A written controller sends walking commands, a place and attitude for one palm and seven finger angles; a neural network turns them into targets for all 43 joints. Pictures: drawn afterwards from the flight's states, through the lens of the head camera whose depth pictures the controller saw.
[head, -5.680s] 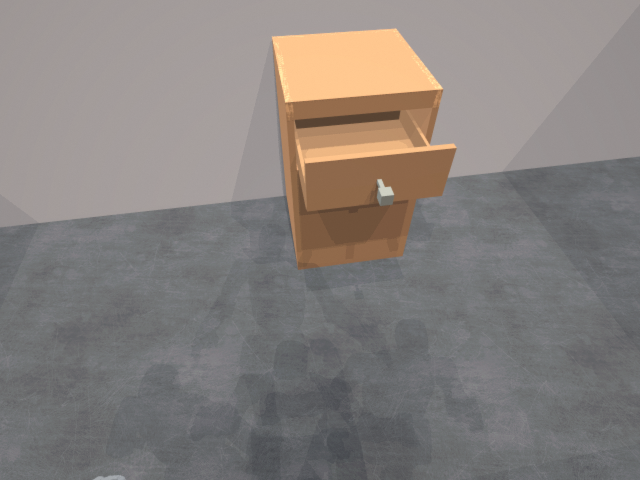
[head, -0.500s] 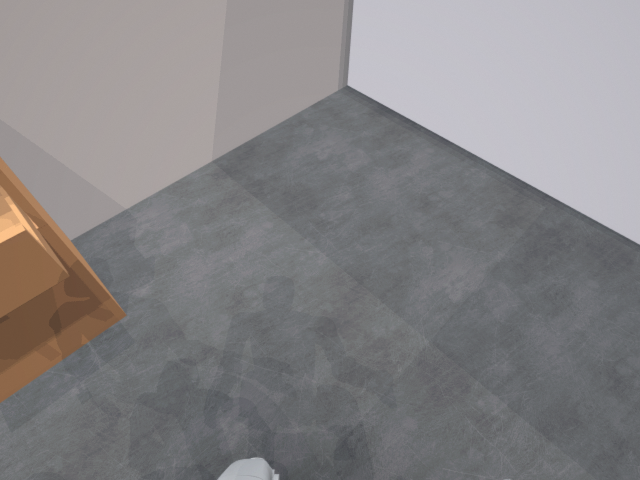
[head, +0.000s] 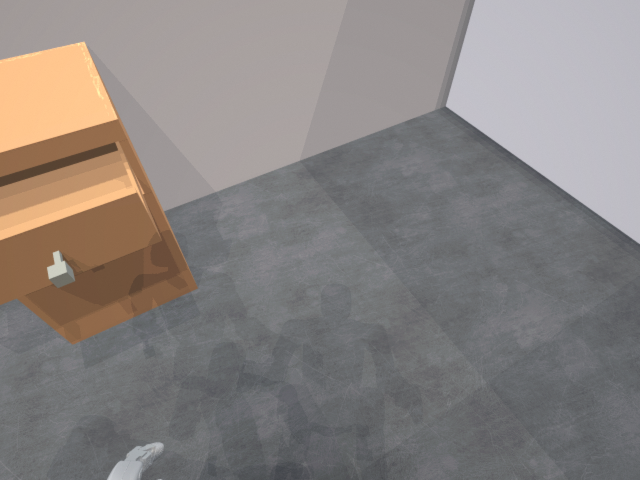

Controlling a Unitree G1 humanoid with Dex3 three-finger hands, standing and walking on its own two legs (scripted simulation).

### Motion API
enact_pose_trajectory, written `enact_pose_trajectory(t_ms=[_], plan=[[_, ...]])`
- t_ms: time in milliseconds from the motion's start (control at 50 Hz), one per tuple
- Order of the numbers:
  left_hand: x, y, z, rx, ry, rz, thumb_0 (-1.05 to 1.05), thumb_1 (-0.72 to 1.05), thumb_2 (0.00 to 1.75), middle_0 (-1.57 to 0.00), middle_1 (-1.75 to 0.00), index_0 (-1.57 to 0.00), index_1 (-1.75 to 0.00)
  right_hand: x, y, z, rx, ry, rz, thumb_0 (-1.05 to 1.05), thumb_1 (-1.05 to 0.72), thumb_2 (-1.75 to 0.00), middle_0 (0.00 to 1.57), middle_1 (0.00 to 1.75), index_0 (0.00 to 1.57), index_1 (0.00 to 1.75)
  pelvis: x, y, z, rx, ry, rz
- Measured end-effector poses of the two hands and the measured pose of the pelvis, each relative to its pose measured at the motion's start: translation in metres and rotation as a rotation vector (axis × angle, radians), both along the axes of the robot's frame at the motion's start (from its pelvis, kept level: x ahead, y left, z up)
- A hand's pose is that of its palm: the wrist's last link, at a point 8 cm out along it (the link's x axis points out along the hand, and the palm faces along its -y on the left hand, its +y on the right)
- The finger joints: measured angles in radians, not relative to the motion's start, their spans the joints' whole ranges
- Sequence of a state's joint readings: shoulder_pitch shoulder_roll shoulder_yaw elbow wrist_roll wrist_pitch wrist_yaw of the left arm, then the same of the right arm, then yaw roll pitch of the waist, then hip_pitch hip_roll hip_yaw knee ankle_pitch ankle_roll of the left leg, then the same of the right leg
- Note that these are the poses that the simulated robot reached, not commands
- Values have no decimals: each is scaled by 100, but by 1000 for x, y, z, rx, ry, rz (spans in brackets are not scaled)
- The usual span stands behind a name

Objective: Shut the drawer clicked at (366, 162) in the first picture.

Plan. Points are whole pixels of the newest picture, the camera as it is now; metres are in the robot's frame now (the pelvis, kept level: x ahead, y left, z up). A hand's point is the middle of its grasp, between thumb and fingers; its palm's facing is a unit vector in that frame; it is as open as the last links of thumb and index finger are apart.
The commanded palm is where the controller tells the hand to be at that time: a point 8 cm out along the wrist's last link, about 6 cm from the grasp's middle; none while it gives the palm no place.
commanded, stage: turn to face it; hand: left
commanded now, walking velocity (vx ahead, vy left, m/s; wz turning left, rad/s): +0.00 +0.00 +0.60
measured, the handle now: (59, 267) +0.51 +0.56 -0.18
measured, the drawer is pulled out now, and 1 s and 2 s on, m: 0.19 0.19 0.19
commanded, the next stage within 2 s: take the last steps up to it in 0.84 s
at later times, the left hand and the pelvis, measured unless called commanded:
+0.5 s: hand out of the picture -0.06 +0.25 -0.19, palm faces +0.35 -0.90 -0.25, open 7.4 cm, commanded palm none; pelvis -0.02 +0.03 -0.01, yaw +17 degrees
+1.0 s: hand out of the picture -0.06 +0.19 -0.14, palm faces +0.50 -0.83 -0.27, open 7.4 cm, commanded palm none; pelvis -0.02 +0.00 +0.01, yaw +28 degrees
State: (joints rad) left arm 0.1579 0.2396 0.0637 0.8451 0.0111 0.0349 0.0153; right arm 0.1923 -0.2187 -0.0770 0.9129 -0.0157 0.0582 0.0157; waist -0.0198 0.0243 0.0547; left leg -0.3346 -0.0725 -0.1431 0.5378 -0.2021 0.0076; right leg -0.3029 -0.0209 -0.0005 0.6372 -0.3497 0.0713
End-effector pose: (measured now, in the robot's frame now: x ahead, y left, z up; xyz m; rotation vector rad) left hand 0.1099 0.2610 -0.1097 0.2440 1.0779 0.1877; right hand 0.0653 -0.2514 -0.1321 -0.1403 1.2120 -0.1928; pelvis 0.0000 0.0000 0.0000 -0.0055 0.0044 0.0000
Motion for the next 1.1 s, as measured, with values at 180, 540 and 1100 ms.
enact_pose_trajectory(t_ms=[180,540,1100], plan=[[-54,-22,6,-5,31,107,0,91,90,-20,-30,-20,-30,0,-20,-5,10,75,81,1,-91,-90,20,30,20,30,-4,-13,5,24,-23,127],[-190,39,-38,-88,232,419,1,91,90,-20,-30,-20,-30,99,77,28,-84,-101,412,0,-91,-90,20,30,20,30,-19,36,-1,-4,-21,324],[-223,-56,-2,-93,131,595,0,91,90,-20,-30,-20,-30,58,45,-6,19,126,512,0,-91,-90,20,30,20,30,-20,-5,12,41,-21,531]])
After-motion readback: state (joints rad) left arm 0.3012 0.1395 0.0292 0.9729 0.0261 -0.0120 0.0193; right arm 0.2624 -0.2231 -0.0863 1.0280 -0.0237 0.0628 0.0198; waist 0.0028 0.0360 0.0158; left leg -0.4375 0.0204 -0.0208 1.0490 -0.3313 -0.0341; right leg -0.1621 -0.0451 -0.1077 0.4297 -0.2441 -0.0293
